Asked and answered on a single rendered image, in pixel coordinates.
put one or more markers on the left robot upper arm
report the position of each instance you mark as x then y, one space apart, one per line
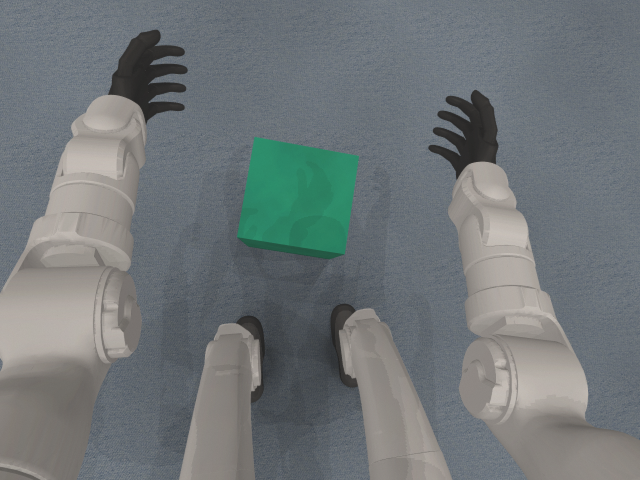
61 328

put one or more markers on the robot left foot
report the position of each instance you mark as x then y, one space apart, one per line
253 325

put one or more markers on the robot right forearm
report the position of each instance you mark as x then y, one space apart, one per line
504 295

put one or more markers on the robot left thigh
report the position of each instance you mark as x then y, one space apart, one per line
219 444

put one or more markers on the robot left forearm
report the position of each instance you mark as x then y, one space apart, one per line
93 196

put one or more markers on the robot right hand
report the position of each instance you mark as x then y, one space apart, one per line
480 133

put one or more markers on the right robot upper arm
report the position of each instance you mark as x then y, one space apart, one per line
532 395

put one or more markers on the robot left hand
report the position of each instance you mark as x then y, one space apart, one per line
134 73

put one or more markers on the carton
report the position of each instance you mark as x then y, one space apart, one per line
298 199

